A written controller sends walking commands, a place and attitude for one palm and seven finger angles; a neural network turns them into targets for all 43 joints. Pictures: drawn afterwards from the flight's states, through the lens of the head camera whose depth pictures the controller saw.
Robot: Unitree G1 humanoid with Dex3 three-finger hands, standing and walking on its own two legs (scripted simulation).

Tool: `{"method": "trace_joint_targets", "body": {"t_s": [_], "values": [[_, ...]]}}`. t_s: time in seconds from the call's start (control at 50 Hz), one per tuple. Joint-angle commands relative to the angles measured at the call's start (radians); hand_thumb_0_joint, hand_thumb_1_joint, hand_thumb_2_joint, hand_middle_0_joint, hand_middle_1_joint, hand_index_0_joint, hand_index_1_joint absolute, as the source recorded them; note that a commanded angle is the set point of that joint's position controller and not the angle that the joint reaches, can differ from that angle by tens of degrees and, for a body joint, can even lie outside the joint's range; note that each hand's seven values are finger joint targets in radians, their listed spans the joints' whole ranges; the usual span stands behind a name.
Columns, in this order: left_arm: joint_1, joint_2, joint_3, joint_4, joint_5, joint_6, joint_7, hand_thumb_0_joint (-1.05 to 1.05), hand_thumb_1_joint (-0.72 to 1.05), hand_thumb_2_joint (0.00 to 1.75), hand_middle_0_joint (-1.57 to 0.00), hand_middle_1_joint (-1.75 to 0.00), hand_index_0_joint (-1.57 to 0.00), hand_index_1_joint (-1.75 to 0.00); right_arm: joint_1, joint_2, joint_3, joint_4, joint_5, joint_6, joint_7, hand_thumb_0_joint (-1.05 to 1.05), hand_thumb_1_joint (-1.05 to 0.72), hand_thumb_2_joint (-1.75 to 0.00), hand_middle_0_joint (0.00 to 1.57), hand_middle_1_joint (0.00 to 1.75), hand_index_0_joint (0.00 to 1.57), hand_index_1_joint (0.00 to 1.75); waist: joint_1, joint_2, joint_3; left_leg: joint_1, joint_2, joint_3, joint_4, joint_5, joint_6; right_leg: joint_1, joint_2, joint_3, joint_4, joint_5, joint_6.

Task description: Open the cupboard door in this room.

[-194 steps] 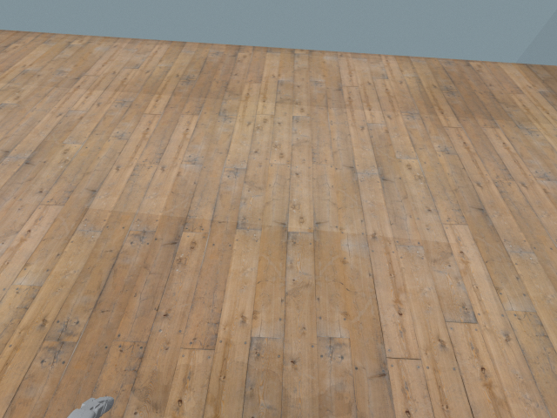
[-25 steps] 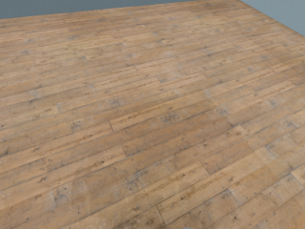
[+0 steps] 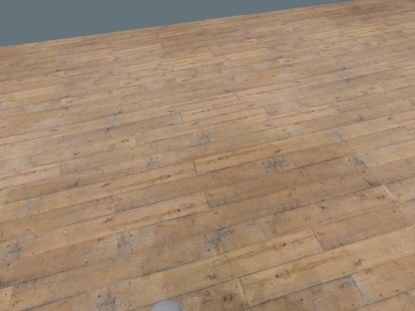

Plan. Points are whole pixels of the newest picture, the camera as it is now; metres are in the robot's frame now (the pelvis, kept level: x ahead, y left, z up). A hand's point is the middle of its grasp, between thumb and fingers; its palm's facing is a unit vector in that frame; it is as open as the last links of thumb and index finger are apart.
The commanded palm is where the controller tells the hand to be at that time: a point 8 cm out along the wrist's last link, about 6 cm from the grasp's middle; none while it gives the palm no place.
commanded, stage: turn or walk to find it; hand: left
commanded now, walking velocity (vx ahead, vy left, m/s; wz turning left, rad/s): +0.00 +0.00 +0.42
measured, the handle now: out of the picture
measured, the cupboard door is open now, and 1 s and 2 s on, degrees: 0 0 0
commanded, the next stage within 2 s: none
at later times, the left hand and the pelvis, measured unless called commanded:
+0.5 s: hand out of the picture -0.01 +0.27 -0.17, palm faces +0.25 -0.93 -0.26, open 7.4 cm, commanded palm none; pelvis -0.03 +0.05 +0.00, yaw +11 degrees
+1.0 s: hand out of the picture -0.08 +0.19 -0.16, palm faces +0.44 -0.87 -0.24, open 7.4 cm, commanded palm none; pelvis -0.06 +0.00 +0.00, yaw +25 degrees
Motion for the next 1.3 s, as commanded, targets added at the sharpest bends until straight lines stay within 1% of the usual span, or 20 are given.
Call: {"method": "trace_joint_targets", "body": {"t_s": [0.0, 0.08, 0.14, 0.16, 0.18, 0.2, 0.32, 0.5, 0.6, 0.64, 0.66, 0.72, 0.78, 0.96, 1.04, 1.06, 1.1, 1.12, 1.16, 1.28], "values": [[0.050, 0.217, 0.057, -0.047, 0.013, -0.019, 0.018, 0.00, 0.90, 0.90, -0.20, -0.30, -0.20, -0.30, -0.089, -0.041, 0.003, -0.095, 0.009, -0.024, 0.004, 0.00, -0.90, -0.90, 0.20, 0.30, 0.20, 0.30, 0.061, -0.203, -0.007, -0.044, 0.016, 0.050, -0.143, -0.082, -0.002, 0.072, -0.277, 0.186, -0.178, 0.269, -0.104], [0.081, 0.253, 0.071, -0.023, 0.018, -0.014, 0.014, 0.00, 0.90, 0.90, -0.20, -0.30, -0.20, -0.30, -0.111, -0.022, 0.019, -0.108, 0.019, -0.044, 0.000, 0.00, -0.90, -0.90, 0.20, 0.30, 0.20, 0.30, 0.079, -0.235, -0.075, 0.076, -0.004, 0.109, -0.378, -0.110, 0.017, 0.113, -0.294, 0.154, -0.076, 0.478, -0.111], [0.055, 0.252, 0.071, -0.014, 0.006, -0.005, 0.010, 0.00, 0.90, 0.90, -0.20, -0.30, -0.20, -0.30, -0.033, -0.043, 0.018, -0.089, 0.019, -0.058, -0.003, 0.00, -0.90, -0.90, 0.20, 0.30, 0.20, 0.30, 0.027, -0.186, -0.112, 0.275, -0.014, 0.133, -0.658, 0.124, 0.035, 0.035, -0.257, 0.070, 0.051, 0.422, -0.026], [0.061, 0.222, 0.066, -0.020, -0.003, 0.002, 0.007, 0.00, 0.90, 0.90, -0.20, -0.30, -0.20, -0.30, 0.002, -0.096, 0.008, -0.083, 0.015, -0.067, -0.003, 0.00, -0.90, -0.90, 0.20, 0.30, 0.20, 0.30, 0.005, -0.054, -0.142, 0.410, 0.057, 0.047, -0.742, 0.265, 0.061, -0.079, -0.208, 0.025, 0.181, 0.271, 0.026], [0.063, 0.155, 0.053, -0.056, -0.008, 0.008, 0.001, 0.00, 0.90, 0.90, -0.20, -0.30, -0.20, -0.30, 0.031, -0.194, -0.016, -0.088, 0.008, -0.074, -0.007, 0.00, -0.90, -0.90, 0.20, 0.30, 0.20, 0.30, -0.010, 0.251, -0.136, 0.507, 0.307, -0.283, -0.778, 0.575, 0.171, -0.339, -0.075, -0.014, 0.376, -0.209, 0.103], [-0.002, 0.150, 0.038, -0.079, 0.003, 0.018, 0.005, 0.00, 0.90, 0.90, -0.20, -0.30, -0.20, -0.30, 0.073, -0.230, -0.022, -0.079, 0.011, -0.064, -0.013, 0.00, -0.90, -0.90, 0.20, 0.30, 0.20, 0.30, -0.036, 0.227, -0.127, 0.439, 0.379, -0.301, -0.789, 0.673, 0.249, -0.341, -0.050, 0.074, 0.519, -0.371, 0.103], [0.024, 0.166, 0.052, -0.015, 0.005, 0.024, -0.011, 0.00, 0.90, 0.90, -0.20, -0.30, -0.20, -0.30, -0.094, -0.135, 0.011, -0.118, 0.010, -0.077, -0.032, 0.00, -0.90, -0.90, 0.20, 0.30, 0.20, 0.30, 0.027, 0.097, -0.050, 0.324, 0.199, -0.136, -0.813, 0.482, 0.220, -0.339, -0.044, 0.147, 0.623, -0.120, 0.111], [-0.027, 0.140, 0.043, -0.060, -0.004, 0.021, -0.001, 0.00, 0.90, 0.90, -0.20, -0.30, -0.20, -0.30, -0.052, -0.151, -0.004, -0.120, 0.003, -0.066, -0.025, 0.00, -0.90, -0.90, 0.20, 0.30, 0.20, 0.30, 0.003, 0.107, -0.067, 0.322, 0.202, -0.240, -0.792, 0.441, 0.254, -0.237, -0.002, 0.146, 0.330, -0.178, 0.116], [0.094, 0.155, 0.050, -0.039, -0.007, 0.001, 0.005, 0.00, 0.90, 0.90, -0.20, -0.30, -0.20, -0.30, -0.100, -0.135, -0.010, -0.138, 0.010, -0.058, -0.016, 0.00, -0.90, -0.90, 0.20, 0.30, 0.20, 0.30, 0.068, 0.063, -0.095, 0.125, 0.118, -0.237, -0.688, 0.303, 0.182, 0.068, 0.019, 0.133, -0.051, 0.057, 0.097], [0.112, 0.304, 0.079, -0.050, 0.017, -0.016, 0.016, 0.00, 0.90, 0.90, -0.20, -0.30, -0.20, -0.30, -0.083, -0.022, 0.008, -0.173, 0.018, -0.059, -0.009, 0.00, -0.90, -0.90, 0.20, 0.30, 0.20, 0.30, 0.083, -0.366, -0.084, -0.153, -0.106, 0.001, -0.320, -0.159, 0.051, 0.203, -0.365, 0.521, -0.236, 0.094, -0.044], [0.102, 0.305, 0.073, -0.070, 0.007, -0.010, 0.018, 0.00, 0.90, 0.90, -0.20, -0.30, -0.20, -0.30, -0.110, -0.079, -0.009, -0.174, 0.008, -0.049, -0.010, 0.00, -0.90, -0.90, 0.20, 0.30, 0.20, 0.30, 0.095, -0.284, -0.076, -0.106, -0.068, -0.039, -0.129, -0.222, 0.055, 0.045, -0.428, 0.517, -0.251, 0.100, -0.112], [-0.070, 0.219, 0.055, -0.103, 0.004, -0.010, 0.017, 0.00, 0.90, 0.90, -0.20, -0.30, -0.20, -0.30, -0.052, -0.073, -0.019, -0.109, 0.002, -0.021, 0.006, 0.00, -0.90, -0.90, 0.20, 0.30, 0.20, 0.30, 0.009, -0.185, 0.020, -0.076, -0.026, -0.034, 0.092, -0.048, 0.047, -0.109, -0.273, 0.323, -0.264, -0.051, -0.063], [-0.050, 0.189, 0.044, -0.097, 0.003, -0.022, 0.014, 0.00, 0.90, 0.90, -0.20, -0.30, -0.20, -0.30, -0.003, -0.055, -0.012, -0.083, 0.002, -0.021, 0.011, 0.00, -0.90, -0.90, 0.20, 0.30, 0.20, 0.30, 0.008, -0.180, -0.001, -0.083, -0.017, 0.004, 0.099, 0.028, 0.018, -0.043, -0.223, 0.198, -0.231, 0.055, -0.047], [0.072, 0.243, 0.066, -0.031, 0.018, -0.014, 0.015, 0.00, 0.90, 0.90, -0.20, -0.30, -0.20, -0.30, -0.113, -0.026, 0.011, -0.106, 0.013, -0.035, 0.007, 0.00, -0.90, -0.90, 0.20, 0.30, 0.20, 0.30, 0.085, -0.226, -0.041, 0.018, 0.009, 0.089, -0.289, -0.115, 0.011, 0.082, -0.297, 0.169, -0.153, 0.266, -0.106], [0.048, 0.256, 0.073, -0.017, 0.012, -0.007, 0.011, 0.00, 0.90, 0.90, -0.20, -0.30, -0.20, -0.30, -0.031, -0.026, 0.018, -0.088, 0.020, -0.054, -0.002, 0.00, -0.90, -0.90, 0.20, 0.30, 0.20, 0.30, 0.041, -0.215, -0.105, 0.200, -0.009, 0.130, -0.569, 0.007, 0.030, 0.056, -0.289, 0.108, -0.015, 0.372, -0.060], [0.038, 0.242, 0.071, -0.018, 0.002, 0.000, 0.009, 0.00, 0.90, 0.90, -0.20, -0.30, -0.20, -0.30, 0.010, -0.049, 0.015, -0.077, 0.018, -0.061, -0.002, 0.00, -0.90, -0.90, 0.20, 0.30, 0.20, 0.30, 0.016, -0.139, -0.122, 0.323, 0.001, 0.114, -0.693, 0.144, 0.042, -0.031, -0.262, 0.063, 0.059, 0.283, -0.010], [0.006, 0.136, 0.045, -0.073, -0.004, 0.015, -0.001, 0.00, 0.90, 0.90, -0.20, -0.30, -0.20, -0.30, 0.054, -0.200, -0.018, -0.084, 0.008, -0.069, -0.010, 0.00, -0.90, -0.90, 0.20, 0.30, 0.20, 0.30, -0.015, 0.305, -0.087, 0.433, 0.336, -0.321, -0.841, 0.457, 0.185, -0.388, -0.058, 0.010, 0.427, -0.318, 0.113], [-0.037, 0.156, 0.043, -0.080, 0.002, 0.027, 0.001, 0.00, 0.90, 0.90, -0.20, -0.30, -0.20, -0.30, 0.062, -0.217, -0.021, -0.078, 0.005, -0.062, -0.015, 0.00, -0.90, -0.90, 0.20, 0.30, 0.20, 0.30, -0.032, 0.212, -0.077, 0.339, 0.379, -0.305, -0.848, 0.423, 0.251, -0.355, -0.061, 0.099, 0.537, -0.327, 0.097], [-0.057, 0.161, 0.057, -0.052, 0.008, 0.040, -0.003, 0.00, 0.90, 0.90, -0.20, -0.30, -0.20, -0.30, -0.041, -0.162, -0.004, -0.096, 0.003, -0.064, -0.027, 0.00, -0.90, -0.90, 0.20, 0.30, 0.20, 0.30, -0.001, 0.213, -0.002, 0.224, 0.271, -0.237, -0.890, 0.172, 0.221, -0.364, -0.067, 0.145, 0.610, -0.203, 0.095], [-0.007, 0.149, 0.049, -0.023, 0.001, 0.025, -0.010, 0.00, 0.90, 0.90, -0.20, -0.30, -0.20, -0.30, -0.048, -0.138, 0.004, -0.107, 0.009, -0.078, -0.033, 0.00, -0.90, -0.90, 0.20, 0.30, 0.20, 0.30, 0.012, 0.077, -0.068, 0.358, 0.202, -0.170, -0.819, 0.421, 0.232, -0.344, -0.029, 0.148, 0.529, -0.126, 0.120]]}}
